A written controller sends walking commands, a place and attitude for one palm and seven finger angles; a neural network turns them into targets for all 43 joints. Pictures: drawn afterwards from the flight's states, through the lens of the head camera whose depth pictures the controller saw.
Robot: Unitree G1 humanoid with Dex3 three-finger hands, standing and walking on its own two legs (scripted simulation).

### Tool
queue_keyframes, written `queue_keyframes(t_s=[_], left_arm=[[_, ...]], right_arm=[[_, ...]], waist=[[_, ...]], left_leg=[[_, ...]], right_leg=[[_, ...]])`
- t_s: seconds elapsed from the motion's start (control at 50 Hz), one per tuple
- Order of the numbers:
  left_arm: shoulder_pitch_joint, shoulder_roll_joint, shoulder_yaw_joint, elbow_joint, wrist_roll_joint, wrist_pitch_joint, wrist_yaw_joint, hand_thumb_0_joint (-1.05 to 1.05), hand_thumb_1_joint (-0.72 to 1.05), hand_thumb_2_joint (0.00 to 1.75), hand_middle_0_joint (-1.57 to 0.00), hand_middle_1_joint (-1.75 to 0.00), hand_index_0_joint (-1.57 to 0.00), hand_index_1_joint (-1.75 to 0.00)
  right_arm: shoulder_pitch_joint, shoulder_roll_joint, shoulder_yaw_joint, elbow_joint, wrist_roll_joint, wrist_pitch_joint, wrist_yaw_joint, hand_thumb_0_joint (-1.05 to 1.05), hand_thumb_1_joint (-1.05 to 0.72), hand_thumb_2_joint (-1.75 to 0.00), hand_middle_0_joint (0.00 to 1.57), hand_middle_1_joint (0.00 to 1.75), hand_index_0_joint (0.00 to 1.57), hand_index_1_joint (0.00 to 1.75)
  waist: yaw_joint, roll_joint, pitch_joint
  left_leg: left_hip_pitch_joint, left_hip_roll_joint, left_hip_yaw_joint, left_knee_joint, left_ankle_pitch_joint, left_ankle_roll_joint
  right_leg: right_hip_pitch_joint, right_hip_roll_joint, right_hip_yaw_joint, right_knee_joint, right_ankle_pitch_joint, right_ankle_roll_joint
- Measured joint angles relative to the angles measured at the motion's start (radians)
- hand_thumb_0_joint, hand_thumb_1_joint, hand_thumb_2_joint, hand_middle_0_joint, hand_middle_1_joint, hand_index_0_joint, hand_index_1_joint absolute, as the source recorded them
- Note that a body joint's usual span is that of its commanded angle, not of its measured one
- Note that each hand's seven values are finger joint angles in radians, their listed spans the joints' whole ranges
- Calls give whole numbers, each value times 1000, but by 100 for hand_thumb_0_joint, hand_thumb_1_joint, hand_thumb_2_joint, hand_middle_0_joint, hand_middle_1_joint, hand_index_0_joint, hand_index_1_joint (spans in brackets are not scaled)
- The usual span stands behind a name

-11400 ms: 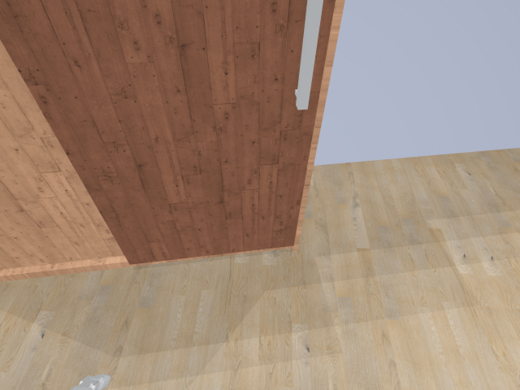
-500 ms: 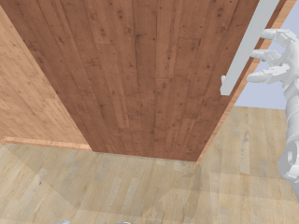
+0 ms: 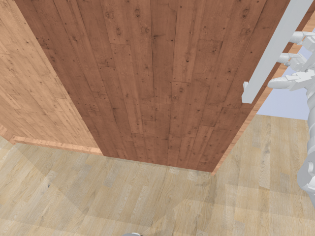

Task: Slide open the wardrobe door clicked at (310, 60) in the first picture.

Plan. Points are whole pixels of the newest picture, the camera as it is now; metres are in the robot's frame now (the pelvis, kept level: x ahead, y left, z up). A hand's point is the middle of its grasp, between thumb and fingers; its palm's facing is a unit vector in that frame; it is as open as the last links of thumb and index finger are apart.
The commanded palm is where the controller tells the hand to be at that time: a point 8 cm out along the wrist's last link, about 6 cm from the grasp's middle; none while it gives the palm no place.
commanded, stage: slide the fingers in behind the handle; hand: right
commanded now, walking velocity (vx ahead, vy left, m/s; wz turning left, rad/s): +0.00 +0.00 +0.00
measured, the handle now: (270, 45) +0.54 -0.16 +0.21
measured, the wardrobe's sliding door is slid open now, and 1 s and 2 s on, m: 0.00 0.00 0.00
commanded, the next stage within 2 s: grip the handle and tug to test in 1.52 s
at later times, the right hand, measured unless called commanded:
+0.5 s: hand (276, 63) +0.49 -0.17 +0.19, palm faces -0.03 +1.00 +0.00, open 14.0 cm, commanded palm +0.47 -0.22 +0.19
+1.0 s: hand (270, 66) +0.48 -0.15 +0.19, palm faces -0.01 +1.00 +0.01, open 14.0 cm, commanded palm +0.46 -0.20 +0.19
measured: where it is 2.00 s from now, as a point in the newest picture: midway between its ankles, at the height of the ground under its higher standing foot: outside the picture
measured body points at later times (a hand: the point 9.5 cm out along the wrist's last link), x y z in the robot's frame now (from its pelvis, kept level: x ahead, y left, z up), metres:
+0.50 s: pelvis +0.01 +0.00 +0.00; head +0.05 +0.00 +0.45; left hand +0.06 +0.27 -0.11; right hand +0.49 -0.22 +0.20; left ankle +0.03 +0.13 -0.73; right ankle -0.02 -0.11 -0.73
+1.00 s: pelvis +0.00 +0.01 +0.00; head +0.03 +0.01 +0.45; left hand +0.04 +0.28 -0.11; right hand +0.48 -0.21 +0.19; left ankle +0.03 +0.13 -0.73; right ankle -0.02 -0.11 -0.73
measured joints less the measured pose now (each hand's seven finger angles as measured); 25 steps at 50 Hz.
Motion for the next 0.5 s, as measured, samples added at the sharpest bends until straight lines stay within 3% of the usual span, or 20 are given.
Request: queue_keyframes(t_s=[0.18, 0.3, 0.5], left_arm=[[-33, -4, 3, 2, -2, -10, -5, 1, 91, 90, -20, -30, -20, -30], [-71, -9, 0, -17, -1, -17, -2, 1, 91, 90, -20, -30, -20, -30], [-68, -9, 3, -12, -2, -14, -7, 1, 91, 90, -20, -30, -20, -30]], right_arm=[[50, 92, 38, -92, 31, 22, -24, -2, 50, -30, 31, 120, 30, 121], [33, 98, 47, -73, 4, 38, -60, -2, 50, -30, 30, 120, 30, 121], [46, 128, 63, -110, 18, 32, -62, -2, 50, -30, 30, 120, 29, 120]], waist=[[-34, -3, -8], [-32, 0, -2], [-45, -2, -5]], left_leg=[[37, 6, 6, -1, -13, -2], [40, 8, 10, 5, -17, 0], [51, 6, 10, 3, -20, 4]], right_leg=[[37, 6, 7, -8, -6, -1], [42, 8, 11, -10, -4, 1], [57, 6, 11, -21, -3, 5]])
